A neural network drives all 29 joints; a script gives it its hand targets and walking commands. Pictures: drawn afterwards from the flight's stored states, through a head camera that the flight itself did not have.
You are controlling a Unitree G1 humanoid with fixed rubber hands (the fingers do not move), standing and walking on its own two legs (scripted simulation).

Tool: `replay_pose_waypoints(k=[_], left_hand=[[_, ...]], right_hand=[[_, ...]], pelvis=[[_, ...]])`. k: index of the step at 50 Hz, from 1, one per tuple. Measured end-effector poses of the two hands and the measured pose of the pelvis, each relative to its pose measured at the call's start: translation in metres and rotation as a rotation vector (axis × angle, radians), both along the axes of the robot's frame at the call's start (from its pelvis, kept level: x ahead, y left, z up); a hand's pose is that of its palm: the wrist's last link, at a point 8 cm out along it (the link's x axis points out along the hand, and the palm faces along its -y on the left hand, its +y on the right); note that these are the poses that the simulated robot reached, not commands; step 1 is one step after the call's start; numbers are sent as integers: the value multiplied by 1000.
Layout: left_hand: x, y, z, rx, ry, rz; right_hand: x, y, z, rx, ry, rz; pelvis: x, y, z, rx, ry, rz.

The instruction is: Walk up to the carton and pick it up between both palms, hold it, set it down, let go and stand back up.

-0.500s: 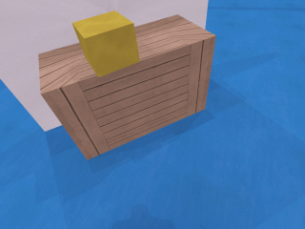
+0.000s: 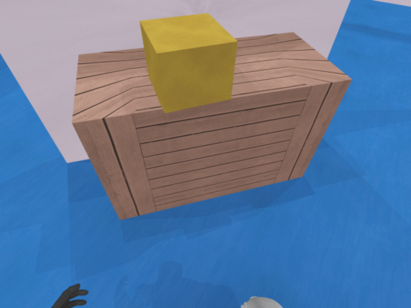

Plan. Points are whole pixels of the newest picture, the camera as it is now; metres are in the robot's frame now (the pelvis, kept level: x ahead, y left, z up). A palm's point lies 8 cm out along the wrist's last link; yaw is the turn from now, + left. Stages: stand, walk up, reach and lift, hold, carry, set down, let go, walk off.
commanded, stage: walk up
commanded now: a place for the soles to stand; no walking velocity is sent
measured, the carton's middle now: (186, 61) +0.92 +0.07 +0.02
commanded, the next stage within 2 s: none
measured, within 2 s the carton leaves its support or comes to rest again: neither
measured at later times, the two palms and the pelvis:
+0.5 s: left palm (93, 278) +0.22 +0.25 -0.08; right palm (368, 269) +0.23 -0.35 -0.12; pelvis +0.17 -0.05 +0.00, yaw +2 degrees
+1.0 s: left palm (61, 238) +0.32 +0.36 -0.12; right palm (322, 212) +0.36 -0.27 -0.08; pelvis +0.28 +0.04 -0.01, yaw +7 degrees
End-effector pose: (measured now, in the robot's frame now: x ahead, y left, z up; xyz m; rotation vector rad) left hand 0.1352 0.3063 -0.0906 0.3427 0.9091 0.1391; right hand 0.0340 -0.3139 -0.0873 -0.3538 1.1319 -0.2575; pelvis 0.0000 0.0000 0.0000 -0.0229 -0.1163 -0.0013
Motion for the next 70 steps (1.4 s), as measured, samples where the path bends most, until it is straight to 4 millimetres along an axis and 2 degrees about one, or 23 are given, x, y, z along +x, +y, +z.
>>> replay_pose_waypoints(k=[6, 12, 16, 21, 27, 34, 39, 42, 48, 52, 55, 60, 63, 66, 70], left_hand=[[23, -5, -1, 36, 78, 20], [63, -29, 0, 72, 102, 26], [66, -45, 8, 71, 136, 57], [69, -54, 14, 71, 155, 100], [93, -57, 10, 38, 115, 117], [126, -36, -8, -4, 94, 121], [144, -4, -28, -24, 124, 131], [158, 19, -38, -25, 131, 143], [180, 48, -29, -19, 133, 151], [193, 64, -23, 4, 142, 158], [200, 68, -20, 16, 156, 169], [215, 60, -19, 26, 204, 174], [233, 48, -18, 32, 215, 172], [259, 31, -16, 41, 210, 170], [309, 1, -11, 63, 167, 142]], right_hand=[[48, -10, -19, 41, 6, 13], [100, -26, -46, 93, 59, 35], [128, -33, -43, 113, 71, 47], [170, -39, -37, 124, 9, 38], [206, -35, -32, 114, -31, 32], [241, -20, -20, 59, -27, 49], [272, 3, -15, 6, -14, 81], [288, 20, -12, -16, -15, 116], [314, 39, 5, -33, -44, 125], [329, 41, 10, -45, -46, 137], [341, 38, 11, -49, -41, 143], [367, 28, 6, -39, -39, 145], [384, 17, 0, -29, -32, 144], [403, 1, -9, -19, -18, 143], [427, -27, -24, -4, 13, 141]], pelvis=[[45, -14, -6, 45, 22, 10], [92, -38, -15, 68, 90, 22], [119, -48, -5, 84, 84, 33], [153, -54, 1, 93, 56, 36], [182, -49, 1, 80, 33, 40], [210, -28, -5, 23, 60, 57], [236, -2, -14, -24, 82, 76], [248, 15, -18, 9, 50, 103], [271, 34, -8, -3, 13, 111], [284, 37, -5, -4, -11, 126], [295, 34, -4, 2, -17, 135], [320, 23, -5, 22, -10, 137], [338, 11, -7, 39, 2, 137], [358, -5, -9, 58, 25, 137], [386, -34, -16, 85, 68, 132]])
